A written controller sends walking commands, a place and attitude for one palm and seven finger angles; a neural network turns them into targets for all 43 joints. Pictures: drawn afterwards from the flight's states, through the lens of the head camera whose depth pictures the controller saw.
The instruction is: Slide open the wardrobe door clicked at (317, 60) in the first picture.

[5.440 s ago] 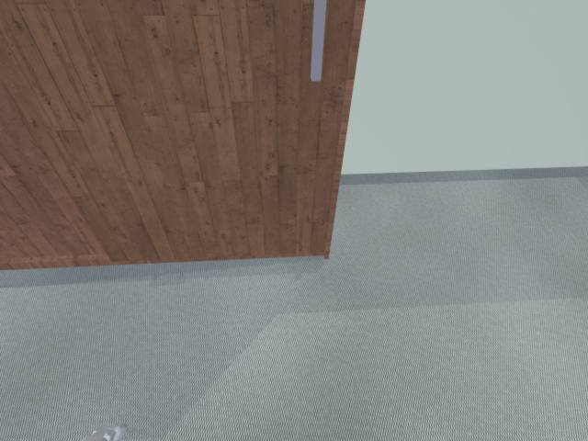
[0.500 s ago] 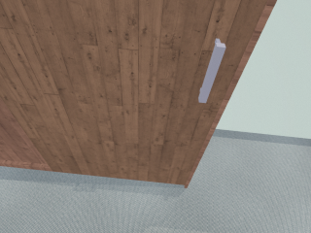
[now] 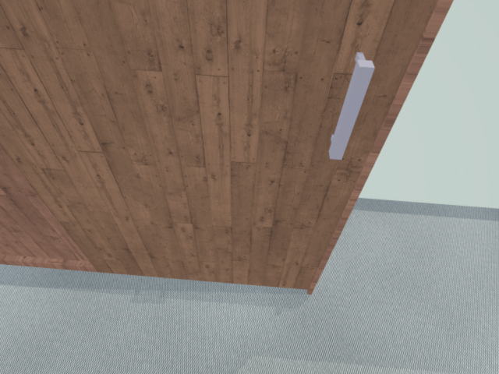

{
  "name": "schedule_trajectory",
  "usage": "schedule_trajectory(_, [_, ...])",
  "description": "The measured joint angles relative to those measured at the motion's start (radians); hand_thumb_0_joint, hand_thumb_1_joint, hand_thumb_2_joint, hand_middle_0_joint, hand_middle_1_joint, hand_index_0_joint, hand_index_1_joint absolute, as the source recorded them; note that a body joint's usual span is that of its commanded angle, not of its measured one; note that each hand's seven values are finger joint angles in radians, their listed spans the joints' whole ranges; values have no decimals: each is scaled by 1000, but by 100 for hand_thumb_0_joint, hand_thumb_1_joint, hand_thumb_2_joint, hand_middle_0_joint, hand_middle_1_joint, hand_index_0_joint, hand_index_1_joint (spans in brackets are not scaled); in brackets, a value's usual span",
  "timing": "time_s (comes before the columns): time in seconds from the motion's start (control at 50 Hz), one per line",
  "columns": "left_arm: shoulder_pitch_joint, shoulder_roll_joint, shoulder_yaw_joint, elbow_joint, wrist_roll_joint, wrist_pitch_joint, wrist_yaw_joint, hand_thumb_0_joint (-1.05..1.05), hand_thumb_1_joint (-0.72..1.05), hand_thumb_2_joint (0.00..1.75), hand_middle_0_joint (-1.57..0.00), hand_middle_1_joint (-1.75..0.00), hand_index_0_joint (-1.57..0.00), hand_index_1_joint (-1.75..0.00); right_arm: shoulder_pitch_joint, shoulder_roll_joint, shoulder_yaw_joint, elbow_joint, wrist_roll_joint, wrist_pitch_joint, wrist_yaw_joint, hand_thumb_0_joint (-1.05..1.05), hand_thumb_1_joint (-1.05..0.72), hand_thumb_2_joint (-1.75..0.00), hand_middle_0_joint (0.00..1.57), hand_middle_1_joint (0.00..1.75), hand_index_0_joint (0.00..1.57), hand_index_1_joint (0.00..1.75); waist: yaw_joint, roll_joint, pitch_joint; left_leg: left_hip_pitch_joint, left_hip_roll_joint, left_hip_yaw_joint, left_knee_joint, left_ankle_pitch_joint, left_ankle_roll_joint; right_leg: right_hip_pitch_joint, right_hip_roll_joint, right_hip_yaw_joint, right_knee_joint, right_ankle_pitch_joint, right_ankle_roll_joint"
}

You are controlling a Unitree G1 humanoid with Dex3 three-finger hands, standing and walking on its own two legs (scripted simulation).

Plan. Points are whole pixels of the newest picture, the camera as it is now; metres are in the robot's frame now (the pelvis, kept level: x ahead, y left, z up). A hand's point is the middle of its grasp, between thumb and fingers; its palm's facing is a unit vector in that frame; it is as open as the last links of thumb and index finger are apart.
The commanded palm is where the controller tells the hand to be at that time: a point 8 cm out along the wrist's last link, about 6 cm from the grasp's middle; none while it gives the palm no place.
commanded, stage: look again from close up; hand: right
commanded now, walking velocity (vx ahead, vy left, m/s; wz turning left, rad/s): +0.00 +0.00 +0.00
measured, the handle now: (346, 109) +0.54 -0.14 +0.16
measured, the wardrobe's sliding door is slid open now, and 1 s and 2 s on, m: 0.00 0.00 0.00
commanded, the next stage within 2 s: shuffle to correct the standing spot in 0.20 s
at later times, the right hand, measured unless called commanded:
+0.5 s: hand out of the picture +0.01 -0.17 -0.18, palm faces +0.04 +0.98 -0.18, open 7.4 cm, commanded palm none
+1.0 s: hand out of the picture +0.10 -0.17 -0.19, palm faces +0.03 +0.98 -0.21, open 7.3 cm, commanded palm none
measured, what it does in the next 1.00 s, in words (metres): steps on the spot: right foot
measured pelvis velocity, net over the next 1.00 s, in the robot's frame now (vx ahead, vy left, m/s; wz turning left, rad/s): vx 0.08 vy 0.00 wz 0.02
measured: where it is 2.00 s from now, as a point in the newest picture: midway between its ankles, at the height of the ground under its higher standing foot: outside the picture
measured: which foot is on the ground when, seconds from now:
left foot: down 0.00-1.00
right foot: down 0.00-0.76, up 0.78-0.94, down 0.96-1.00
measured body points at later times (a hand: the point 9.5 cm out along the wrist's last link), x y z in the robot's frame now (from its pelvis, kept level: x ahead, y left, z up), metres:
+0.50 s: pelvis +0.02 +0.00 -0.01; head +0.02 +0.00 +0.44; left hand -0.01 +0.21 -0.17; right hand +0.01 -0.22 -0.16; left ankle +0.01 +0.10 -0.74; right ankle -0.02 -0.13 -0.74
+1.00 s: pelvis +0.08 +0.00 -0.01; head +0.12 +0.00 +0.44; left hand +0.09 +0.23 -0.17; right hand +0.09 -0.22 -0.17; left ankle +0.04 +0.08 -0.74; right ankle +0.08 -0.12 -0.74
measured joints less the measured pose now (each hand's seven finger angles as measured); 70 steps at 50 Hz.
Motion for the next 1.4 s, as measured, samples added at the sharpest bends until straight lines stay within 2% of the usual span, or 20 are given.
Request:
schedule_trajectory(0.36, [-8, -6, 3, 0, 3, 1, 0, 1, 91, 90, -20, -30, -20, -30, -7, -7, -8, -12, -1, 1, 2, 0, -91, -89, 20, 30, 20, 29, -2, 4, 0, 0, -6, 2, -7, 1, 4, -2, -6, 2, -2, 0, 4])
schedule_trajectory(0.52, [46, -12, 10, -7, 13, 11, -10, 1, 91, 90, -20, -30, -20, -30, 47, 4, -28, -25, -9, 13, 14, 0, -91, -89, 20, 30, 20, 29, -7, 10, -19, -23, -7, 2, 70, -67, 5, -33, -10, 3, 95, -80, -7])
schedule_trajectory(0.62, [86, -27, 11, -8, 12, -14, -6, 1, 91, 90, -20, -30, -20, -30, 81, 7, -39, -16, -11, 11, 20, 0, -91, -89, 20, 30, 20, 29, -5, 31, -18, -36, 7, -8, 144, -127, 7, -19, 1, -11, 120, -126, -10])
schedule_trajectory(0.68, [104, -36, 12, -9, 16, -27, 3, 1, 91, 90, -20, -30, -20, -30, 78, 10, -41, -9, -13, 13, 21, 0, -91, -89, 20, 30, 20, 29, 3, 27, -4, -70, 11, 22, 240, -206, 21, 5, 0, -24, 122, -150, -11])
schedule_trajectory(0.72, [114, -42, 9, -8, 16, -27, 9, 0, 91, 90, -20, -30, -20, -30, 60, 11, -45, -13, -11, 8, 21, 0, -91, -89, 20, 30, 20, 29, 11, 18, 13, -69, 9, 50, 202, -168, 24, 21, -4, -23, 127, -163, -4])
schedule_trajectory(0.74, [118, -45, 8, -6, 12, -25, 12, 0, 91, 90, -20, -30, -20, -30, 49, 12, -47, -19, -10, 1, 20, 0, -91, -89, 20, 30, 20, 29, 13, 13, 22, -59, 9, 57, 176, -109, 22, 18, -6, -20, 149, -172, -1])
schedule_trajectory(0.78, [114, -49, 7, 9, 0, -9, 15, 1, 91, 90, -20, -30, -20, -30, 28, 18, -47, -25, -5, -19, 10, 0, -91, -89, 20, 30, 20, 29, 14, -4, 31, -40, 1, 74, 175, -127, 31, -17, -18, -7, 238, -181, -5])
schedule_trajectory(0.82, [92, -54, 13, 17, -9, 12, 17, 1, 91, 90, -20, -30, -20, -30, 12, 19, -41, -33, -10, -27, -5, 0, -91, -89, 20, 30, 20, 29, 12, -6, 34, -18, -1, 87, 150, -145, 42, -72, -15, 9, 337, -247, -10])
schedule_trajectory(0.86, [55, -56, 20, 12, -15, 25, 17, 1, 91, 90, -20, -30, -20, -30, -2, 13, -37, -40, -14, -24, -14, 1, -92, -89, 20, 30, 20, 29, 6, 3, 41, -1, 0, 89, 118, -136, 48, -118, -9, 16, 373, -267, -12])
schedule_trajectory(0.9, [13, -55, 27, -3, -17, 27, 16, 1, 91, 90, -20, -30, -20, -30, -10, 10, -35, -48, -14, -14, -19, 1, -93, -89, 20, 30, 20, 29, 0, 13, 48, 7, 1, 83, 97, -123, 46, -138, -7, 9, 315, -214, -8])
schedule_trajectory(0.96, [-33, -30, 34, -19, -4, 32, 24, 3, 94, 90, -20, -30, -20, -30, -11, 10, -36, -58, -7, 6, -19, 1, -93, -89, 20, 30, 20, 29, -3, 13, 53, 5, -5, 75, 116, -134, 35, -119, -11, -6, 156, -13, -4])
schedule_trajectory(1.04, [-67, -10, 41, -49, -1, 25, 20, 3, 94, 90, -20, -30, -20, -30, -19, -1, -44, -67, -6, 35, -21, 1, -92, -89, 20, 30, 20, 29, -15, 41, 51, -1, 9, 50, 135, -118, 20, -97, 0, -35, 134, -42, -8])
schedule_trajectory(1.12, [-97, 4, 41, -75, 0, 23, 18, 2, 93, 90, -20, -30, -20, -30, -30, -7, -42, -78, -8, 32, -17, 1, -92, -89, 20, 30, 20, 29, -21, 29, 42, 6, 2, 48, 99, -124, 23, -93, -4, -36, 103, -24, -10])
schedule_trajectory(1.16, [-112, 16, 43, -101, -6, 29, 6, 2, 93, 90, -20, -30, -20, -30, -19, -1, -33, -91, -11, 14, -27, 0, -92, -89, 20, 30, 20, 29, -22, 6, 30, 0, -14, 48, 75, -100, 22, -138, -17, -24, 166, -29, -14])
schedule_trajectory(1.22, [-124, 26, 48, -161, -9, 30, -8, 1, 92, 90, -20, -30, -20, -30, 10, 0, -27, -125, -19, -10, -31, 0, -91, -89, 20, 30, 20, 29, -19, -5, 18, -9, -14, 34, 83, -89, 26, -184, 3, 13, 269, -111, -26])
schedule_trajectory(1.26, [-128, 27, 48, -191, -10, 28, -10, 1, 92, 90, -20, -30, -20, -30, 25, -4, -21, -142, -19, -10, -30, 0, -91, -89, 20, 30, 21, 29, -13, -8, 8, -7, -8, 28, 102, -95, 20, -169, 17, 20, 227, -79, -29])
schedule_trajectory(1.3, [-121, 29, 45, -209, -7, 18, -13, 1, 92, 90, -20, -30, -20, -30, 30, -10, -14, -149, -15, 2, -27, 0, -91, -89, 20, 30, 21, 29, -3, -20, -4, -7, -7, 34, 136, -113, 10, -140, 16, 25, 159, 17, -35])
schedule_trajectory(1.4, [-85, 17, 22, -203, 5, 27, -18, 1, 91, 90, -20, -30, -20, -30, 18, -25, -11, -157, -12, 30, -20, 0, -91, -89, 20, 30, 21, 29, -12, -18, -38, 9, 5, 29, 114, -90, -8, -134, 28, 20, 160, 1, -45])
